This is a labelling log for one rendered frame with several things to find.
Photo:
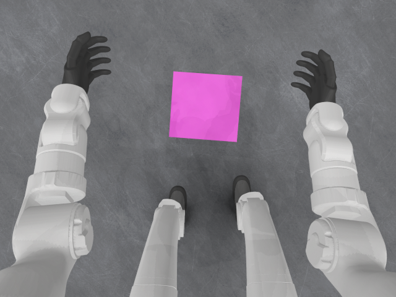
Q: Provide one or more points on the robot right hand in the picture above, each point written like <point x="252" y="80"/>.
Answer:
<point x="323" y="85"/>

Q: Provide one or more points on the robot right shin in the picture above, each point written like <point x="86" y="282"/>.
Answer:
<point x="253" y="195"/>

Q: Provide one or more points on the right robot foot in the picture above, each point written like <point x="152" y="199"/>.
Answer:
<point x="241" y="185"/>

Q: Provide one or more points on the carton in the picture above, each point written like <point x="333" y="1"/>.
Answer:
<point x="205" y="106"/>

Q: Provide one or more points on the right robot upper arm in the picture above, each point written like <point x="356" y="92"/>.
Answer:
<point x="351" y="254"/>

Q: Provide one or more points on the robot left hand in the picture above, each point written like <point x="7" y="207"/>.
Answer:
<point x="77" y="69"/>

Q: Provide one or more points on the left robot forearm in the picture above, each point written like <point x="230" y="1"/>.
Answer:
<point x="61" y="154"/>

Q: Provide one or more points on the right robot forearm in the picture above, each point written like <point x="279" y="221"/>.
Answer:
<point x="336" y="190"/>

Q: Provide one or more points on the left robot upper arm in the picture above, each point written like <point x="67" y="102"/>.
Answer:
<point x="49" y="239"/>

